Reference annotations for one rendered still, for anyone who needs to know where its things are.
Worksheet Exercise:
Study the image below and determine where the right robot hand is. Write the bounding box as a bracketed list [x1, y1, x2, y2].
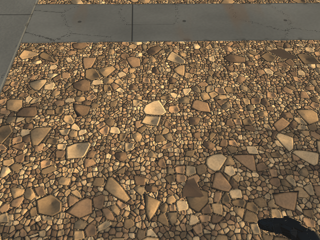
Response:
[257, 216, 320, 240]

